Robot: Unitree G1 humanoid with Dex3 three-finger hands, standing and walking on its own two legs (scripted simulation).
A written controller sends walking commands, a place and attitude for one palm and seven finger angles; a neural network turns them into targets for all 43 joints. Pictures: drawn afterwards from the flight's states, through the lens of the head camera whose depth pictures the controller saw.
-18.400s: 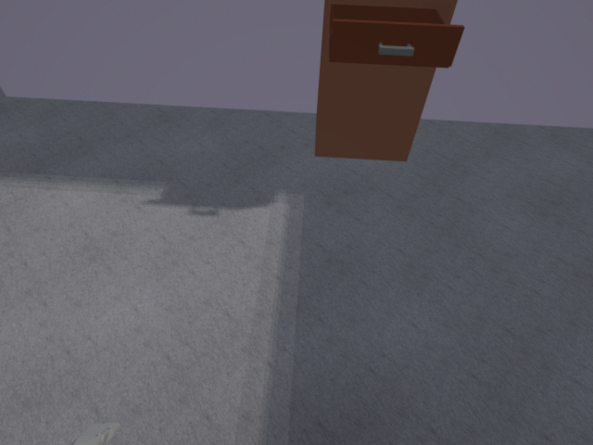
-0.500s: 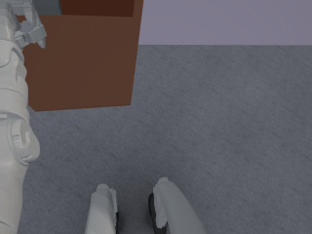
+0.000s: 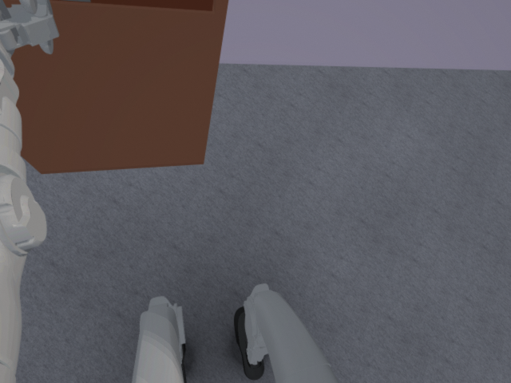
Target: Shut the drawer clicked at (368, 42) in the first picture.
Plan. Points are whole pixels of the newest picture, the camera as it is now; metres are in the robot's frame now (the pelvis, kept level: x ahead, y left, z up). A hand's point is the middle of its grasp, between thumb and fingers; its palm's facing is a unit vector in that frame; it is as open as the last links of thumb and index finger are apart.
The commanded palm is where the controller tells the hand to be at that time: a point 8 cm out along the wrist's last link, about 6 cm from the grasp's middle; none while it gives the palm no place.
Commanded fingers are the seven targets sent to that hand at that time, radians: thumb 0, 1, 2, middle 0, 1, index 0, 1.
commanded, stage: pull the fist back off the drawer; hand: left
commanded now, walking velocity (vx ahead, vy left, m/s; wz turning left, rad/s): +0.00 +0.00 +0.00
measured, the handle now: out of the picture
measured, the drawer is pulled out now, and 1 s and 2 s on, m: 0.00 0.00 0.00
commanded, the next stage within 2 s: draw the hand back to the body in 0.64 s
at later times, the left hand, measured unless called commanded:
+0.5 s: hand (49, 17) +0.59 +0.19 +0.09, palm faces +0.04 -1.00 -0.02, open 3.4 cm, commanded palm +0.56 +0.21 +0.08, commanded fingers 0.00 0.90 0.90 -1.40 -1.60 -1.40 -1.60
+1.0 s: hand (18, 45) +0.51 +0.20 +0.12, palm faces +0.01 -1.00 -0.04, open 3.3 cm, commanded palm +0.48 +0.24 +0.14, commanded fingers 0.00 0.90 0.90 -1.40 -1.60 -1.40 -1.60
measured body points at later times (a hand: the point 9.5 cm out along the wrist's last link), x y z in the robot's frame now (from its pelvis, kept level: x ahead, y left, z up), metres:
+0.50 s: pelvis +0.02 +0.00 +0.02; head +0.20 +0.04 +0.43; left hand +0.58 +0.24 +0.09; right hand -0.01 -0.25 -0.08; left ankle +0.06 +0.10 -0.60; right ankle +0.06 -0.13 -0.60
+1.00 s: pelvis +0.07 +0.00 +0.07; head +0.19 +0.02 +0.50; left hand +0.50 +0.25 +0.13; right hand +0.12 -0.25 -0.05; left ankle +0.06 +0.10 -0.60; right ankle +0.06 -0.13 -0.60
